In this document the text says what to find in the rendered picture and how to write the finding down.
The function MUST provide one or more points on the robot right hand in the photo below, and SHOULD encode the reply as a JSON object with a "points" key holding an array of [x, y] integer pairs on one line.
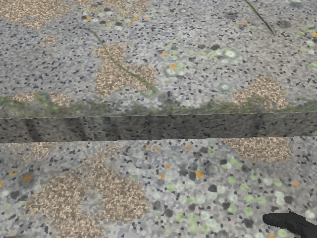
{"points": [[293, 222]]}

